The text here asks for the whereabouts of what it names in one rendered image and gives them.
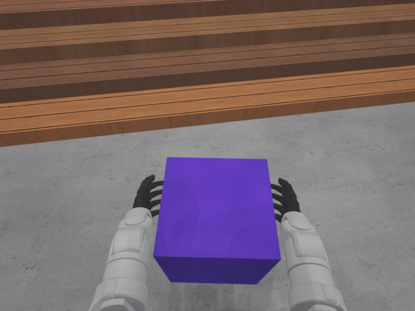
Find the right robot forearm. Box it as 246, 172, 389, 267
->
279, 211, 347, 311

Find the left robot forearm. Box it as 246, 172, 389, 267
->
88, 207, 154, 311

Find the left robot hand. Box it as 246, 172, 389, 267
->
133, 175, 163, 217

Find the right robot hand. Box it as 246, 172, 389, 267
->
270, 178, 300, 223

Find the carton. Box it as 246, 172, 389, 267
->
153, 157, 281, 284

